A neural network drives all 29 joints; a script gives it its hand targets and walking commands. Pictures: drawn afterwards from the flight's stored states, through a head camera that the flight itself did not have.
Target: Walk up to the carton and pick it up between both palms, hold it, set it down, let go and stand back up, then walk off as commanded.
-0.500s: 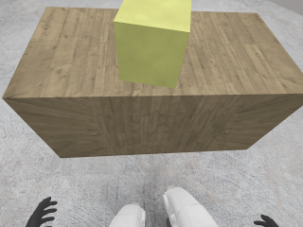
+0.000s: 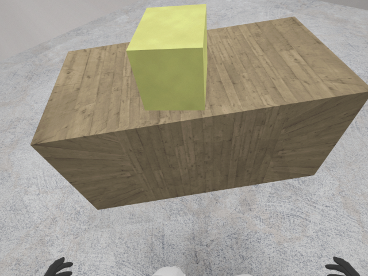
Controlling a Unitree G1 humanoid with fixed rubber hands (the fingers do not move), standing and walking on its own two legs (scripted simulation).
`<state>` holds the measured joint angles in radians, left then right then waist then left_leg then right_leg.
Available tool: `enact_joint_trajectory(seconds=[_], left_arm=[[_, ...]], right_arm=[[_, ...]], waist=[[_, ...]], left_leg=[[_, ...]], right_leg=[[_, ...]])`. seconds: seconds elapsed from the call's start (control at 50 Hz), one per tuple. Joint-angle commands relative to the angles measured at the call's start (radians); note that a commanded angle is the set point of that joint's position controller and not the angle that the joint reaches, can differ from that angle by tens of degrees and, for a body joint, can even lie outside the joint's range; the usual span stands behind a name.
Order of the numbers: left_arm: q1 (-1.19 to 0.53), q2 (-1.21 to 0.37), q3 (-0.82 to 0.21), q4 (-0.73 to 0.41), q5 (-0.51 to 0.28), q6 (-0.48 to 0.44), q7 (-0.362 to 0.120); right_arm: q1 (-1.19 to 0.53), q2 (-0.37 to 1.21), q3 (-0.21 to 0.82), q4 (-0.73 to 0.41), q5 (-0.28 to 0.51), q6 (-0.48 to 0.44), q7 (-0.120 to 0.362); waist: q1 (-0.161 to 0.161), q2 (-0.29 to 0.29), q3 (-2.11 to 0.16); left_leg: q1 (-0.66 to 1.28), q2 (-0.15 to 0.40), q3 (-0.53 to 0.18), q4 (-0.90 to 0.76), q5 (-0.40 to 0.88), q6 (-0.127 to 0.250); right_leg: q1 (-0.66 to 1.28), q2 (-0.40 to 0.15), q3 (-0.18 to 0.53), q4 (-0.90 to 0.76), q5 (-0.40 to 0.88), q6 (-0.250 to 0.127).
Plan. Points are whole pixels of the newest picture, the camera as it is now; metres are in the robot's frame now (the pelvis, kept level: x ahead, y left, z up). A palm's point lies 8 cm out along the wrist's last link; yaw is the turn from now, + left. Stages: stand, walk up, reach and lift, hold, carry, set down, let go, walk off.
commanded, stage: walk off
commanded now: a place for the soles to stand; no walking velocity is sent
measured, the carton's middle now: (175, 58) +0.85 +0.04 +0.01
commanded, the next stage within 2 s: stand in 0.40 s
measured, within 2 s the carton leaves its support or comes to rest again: neither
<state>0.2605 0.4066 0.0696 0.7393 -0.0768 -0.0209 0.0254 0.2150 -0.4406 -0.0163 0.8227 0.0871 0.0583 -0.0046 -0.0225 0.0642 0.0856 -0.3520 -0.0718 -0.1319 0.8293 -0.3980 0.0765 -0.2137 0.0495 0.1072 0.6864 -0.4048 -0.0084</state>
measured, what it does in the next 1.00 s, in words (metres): steps on the spot: left foot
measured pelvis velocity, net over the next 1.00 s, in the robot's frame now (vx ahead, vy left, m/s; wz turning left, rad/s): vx -0.02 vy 0.01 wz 0.01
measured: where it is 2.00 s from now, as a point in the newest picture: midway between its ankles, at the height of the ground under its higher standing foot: outside the picture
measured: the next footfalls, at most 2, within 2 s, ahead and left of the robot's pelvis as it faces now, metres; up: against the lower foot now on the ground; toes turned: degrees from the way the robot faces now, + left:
left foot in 0.06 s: +0.05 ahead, +0.14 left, +0.00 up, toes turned -7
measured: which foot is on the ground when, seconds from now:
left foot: up 0.00-0.04, down 0.06-1.00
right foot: down 0.00-1.00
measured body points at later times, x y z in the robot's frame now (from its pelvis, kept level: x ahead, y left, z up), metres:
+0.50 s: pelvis +0.00 +0.01 +0.00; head +0.01 +0.02 +0.45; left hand +0.12 +0.32 -0.10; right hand +0.09 -0.32 -0.10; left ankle +0.01 +0.14 -0.72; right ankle -0.01 -0.12 -0.72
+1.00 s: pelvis -0.02 +0.01 +0.00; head -0.02 +0.01 +0.45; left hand +0.10 +0.32 -0.09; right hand +0.06 -0.31 -0.12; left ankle +0.01 +0.14 -0.72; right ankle -0.01 -0.12 -0.72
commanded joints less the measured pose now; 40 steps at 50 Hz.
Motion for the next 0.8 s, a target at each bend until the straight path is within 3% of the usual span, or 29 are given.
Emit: enact_joint_trajectory(seconds=[0.0, 0.02, 0.04, 0.06, 0.08, 0.1, 0.12, 0.14, 0.18, 0.2, 0.24, 0.26, 0.3, 0.32, 0.34, 0.36, 0.38, 0.4, 0.42, 0.44, 0.48, 0.5, 0.52, 0.58, 0.6, 0.66, 0.72, 0.74, 0.78], left_arm=[[-0.086, 0.183, 0.014, -0.031, 0.089, -0.016, -0.031], [-0.058, 0.186, 0.017, -0.045, 0.097, -0.010, -0.027], [-0.046, 0.171, 0.019, -0.048, 0.090, -0.009, -0.032], [-0.030, 0.161, 0.013, -0.052, 0.087, -0.005, -0.033], [0.004, 0.175, 0.027, -0.057, 0.093, -0.012, -0.022], [-0.002, 0.207, 0.027, -0.036, 0.082, -0.023, -0.024], [-0.029, 0.206, 0.019, -0.006, 0.079, -0.035, -0.023], [-0.010, 0.199, 0.023, -0.006, 0.080, -0.034, -0.024], [-0.003, 0.193, 0.021, -0.007, 0.076, -0.048, -0.027], [-0.010, 0.211, 0.024, 0.003, 0.082, -0.051, -0.022], [0.007, 0.266, 0.031, 0.001, 0.082, -0.058, -0.022], [0.011, 0.259, 0.027, -0.007, 0.082, -0.053, -0.024], [-0.023, 0.258, 0.024, 0.008, 0.075, -0.041, -0.025], [-0.075, 0.241, 0.019, 0.005, 0.082, -0.041, -0.026], [-0.081, 0.220, 0.013, -0.019, 0.080, -0.033, -0.022], [-0.089, 0.201, 0.018, -0.029, 0.066, -0.033, -0.023], [-0.087, 0.188, 0.010, -0.032, 0.071, -0.030, -0.022], [-0.076, 0.161, 0.022, -0.003, 0.073, -0.017, -0.011], [-0.039, 0.160, 0.018, 0.006, 0.074, -0.022, -0.002], [-0.029, 0.202, 0.031, 0.021, 0.086, -0.025, -0.002], [-0.061, 0.235, 0.038, 0.027, 0.093, -0.035, -0.010], [-0.093, 0.234, 0.032, 0.016, 0.089, -0.040, -0.013], [-0.106, 0.209, 0.026, 0.005, 0.081, -0.041, -0.015], [-0.067, 0.188, 0.020, 0.032, 0.086, -0.025, -0.016], [-0.081, 0.201, 0.022, 0.029, 0.085, -0.022, -0.010], [-0.082, 0.185, 0.017, 0.022, 0.083, -0.030, -0.015], [-0.085, 0.187, 0.022, 0.030, 0.085, -0.022, -0.011], [-0.096, 0.186, 0.018, 0.020, 0.085, -0.022, -0.009], [-0.097, 0.210, 0.023, 0.025, 0.089, -0.026, -0.011]], right_arm=[[0.066, -0.154, -0.082, -0.027, -0.104, -0.116, -0.016], [0.067, -0.166, -0.086, -0.029, -0.115, -0.122, -0.019], [0.091, -0.221, -0.083, -0.029, -0.119, -0.131, -0.024], [0.050, -0.270, -0.097, -0.017, -0.121, -0.139, -0.024], [0.046, -0.256, -0.095, -0.031, -0.120, -0.144, -0.016], [0.008, -0.270, -0.091, -0.021, -0.123, -0.142, -0.012], [0.012, -0.254, -0.090, -0.017, -0.123, -0.140, -0.010], [0.029, -0.248, -0.088, -0.024, -0.121, -0.140, -0.011], [-0.034, -0.208, -0.078, -0.043, -0.122, -0.142, -0.013], [-0.033, -0.172, -0.067, -0.035, -0.113, -0.138, -0.015], [-0.044, -0.151, -0.064, -0.032, -0.102, -0.138, -0.019], [-0.016, -0.147, -0.067, -0.046, -0.102, -0.134, -0.021], [-0.014, -0.179, -0.071, -0.008, -0.109, -0.133, -0.021], [0.025, -0.180, -0.076, 0.002, -0.103, -0.141, -0.018], [0.028, -0.191, -0.081, -0.007, -0.110, -0.148, -0.020], [0.014, -0.203, -0.077, -0.008, -0.110, -0.151, -0.016], [0.010, -0.225, -0.081, -0.007, -0.109, -0.147, -0.018], [-0.072, -0.200, -0.069, 0.002, -0.103, -0.135, -0.016], [-0.107, -0.178, -0.063, -0.012, -0.108, -0.130, -0.012], [-0.171, -0.203, -0.063, -0.004, -0.100, -0.124, -0.010], [-0.117, -0.140, -0.055, 0.022, -0.101, -0.112, -0.014], [-0.084, -0.130, -0.052, 0.015, -0.099, -0.107, -0.015], [-0.060, -0.134, -0.054, 0.036, -0.098, -0.109, -0.017], [-0.129, -0.152, -0.050, 0.045, -0.108, -0.107, -0.011], [-0.133, -0.152, -0.049, 0.034, -0.112, -0.112, -0.008], [-0.148, -0.184, -0.051, 0.057, -0.103, -0.108, -0.013], [-0.153, -0.175, -0.050, 0.064, -0.110, -0.109, -0.010], [-0.150, -0.162, -0.055, 0.059, -0.106, -0.106, -0.011], [-0.142, -0.151, -0.041, 0.077, -0.104, -0.106, -0.004]], waist=[[-0.013, -0.306, -0.045], [-0.006, -0.277, -0.065], [0.000, -0.184, -0.086], [0.020, -0.058, -0.047], [0.035, 0.005, -0.038], [0.045, 0.041, -0.044], [0.036, 0.019, -0.029], [0.029, 0.091, -0.040], [0.061, 0.076, -0.057], [0.051, -0.012, -0.071], [0.058, -0.080, -0.128], [0.051, -0.071, -0.129], [0.035, -0.040, -0.069], [0.001, -0.063, -0.090], [0.010, -0.020, -0.087], [0.012, 0.017, -0.100], [0.025, -0.008, -0.065], [0.038, 0.074, -0.077], [0.064, 0.106, -0.075], [0.076, 0.088, -0.081], [0.012, -0.091, -0.074], [0.008, -0.075, -0.095], [0.005, -0.096, -0.090], [0.040, -0.036, -0.040], [0.027, -0.100, -0.048], [0.037, -0.038, -0.048], [0.043, -0.049, -0.069], [0.029, 0.017, -0.025], [0.025, -0.014, -0.039]], left_leg=[[0.194, 0.079, -0.022, -0.385, 0.110, -0.021], [0.197, 0.083, -0.042, -0.400, 0.046, 0.003], [0.199, 0.187, -0.215, -0.451, 0.143, 0.030], [0.177, 0.294, -0.420, -0.457, 0.137, 0.093], [0.153, 0.346, -0.477, -0.465, 0.252, 0.137], [0.154, 0.340, -0.431, -0.450, 0.238, 0.140], [0.139, 0.300, -0.370, -0.399, 0.391, 0.135], [0.136, 0.274, -0.305, -0.377, 0.437, 0.123], [0.100, 0.213, -0.197, -0.291, 0.474, 0.073], [0.019, 0.164, -0.132, -0.250, 0.432, 0.040], [0.051, 0.063, 0.029, -0.084, 0.432, -0.018], [0.050, 0.051, 0.030, -0.063, 0.366, -0.025], [0.099, 0.066, 0.015, -0.183, 0.253, -0.001], [0.121, 0.119, -0.061, -0.237, 0.370, 0.022], [0.145, 0.160, -0.135, -0.275, 0.430, 0.051], [0.167, 0.214, -0.196, -0.325, 0.490, 0.079], [0.136, 0.241, -0.262, -0.326, 0.530, 0.114], [0.127, 0.276, -0.259, -0.337, 0.577, 0.120], [0.094, 0.251, -0.224, -0.340, 0.608, 0.088], [0.069, 0.199, -0.159, -0.289, 0.550, 0.036], [0.081, 0.088, -0.044, -0.238, 0.367, -0.044], [0.127, 0.096, -0.060, -0.210, 0.389, -0.054], [0.136, 0.106, -0.053, -0.269, 0.313, -0.031], [0.135, 0.123, -0.117, -0.324, 0.304, -0.013], [0.109, 0.146, -0.122, -0.329, 0.342, 0.001], [0.082, 0.152, -0.109, -0.354, 0.335, -0.006], [0.108, 0.141, -0.107, -0.352, 0.292, -0.014], [0.114, 0.127, -0.102, -0.360, 0.299, -0.027], [0.082, 0.136, -0.109, -0.359, 0.265, -0.032]], right_leg=[[-0.100, -0.152, 0.114, -0.137, 0.342, -0.089], [-0.088, -0.146, 0.102, -0.085, 0.382, -0.087], [-0.108, -0.096, 0.063, 0.063, 0.327, -0.058], [-0.198, -0.017, 0.014, 0.141, 0.077, -0.026], [-0.199, -0.012, -0.014, 0.144, -0.121, -0.015], [-0.161, -0.039, -0.007, 0.062, -0.121, -0.012], [-0.152, -0.031, -0.011, 0.026, -0.076, -0.027], [-0.133, -0.041, -0.016, -0.005, -0.058, -0.029], [-0.022, -0.071, 0.023, -0.132, 0.172, -0.066], [0.070, -0.111, 0.083, -0.165, 0.278, -0.074], [0.076, -0.240, 0.219, -0.196, 0.488, -0.162], [0.075, -0.246, 0.249, -0.186, 0.478, -0.177], [-0.013, -0.217, 0.183, -0.136, 0.476, -0.165], [-0.019, -0.146, 0.090, -0.068, 0.432, -0.107], [-0.042, -0.111, 0.045, 0.004, 0.466, -0.078], [-0.055, -0.075, 0.008, 0.054, 0.350, -0.048], [-0.072, -0.053, -0.010, 0.064, 0.269, -0.029], [-0.064, -0.047, 0.016, 0.007, 0.086, -0.017], [-0.003, -0.061, 0.016, -0.081, 0.108, -0.017], [0.046, -0.093, 0.072, -0.155, 0.287, -0.040], [0.019, -0.166, 0.192, -0.216, 0.390, -0.099], [0.005, -0.218, 0.245, -0.208, 0.453, -0.129], [-0.036, -0.197, 0.204, -0.196, 0.372, -0.119], [-0.046, -0.142, 0.135, -0.201, 0.258, -0.075], [-0.009, -0.115, 0.102, -0.192, 0.286, -0.054], [0.015, -0.127, 0.114, -0.178, 0.306, -0.063], [0.008, -0.106, 0.092, -0.168, 0.248, -0.050], [-0.033, -0.124, 0.121, -0.193, 0.242, -0.064], [-0.018, -0.113, 0.101, -0.185, 0.233, -0.057]])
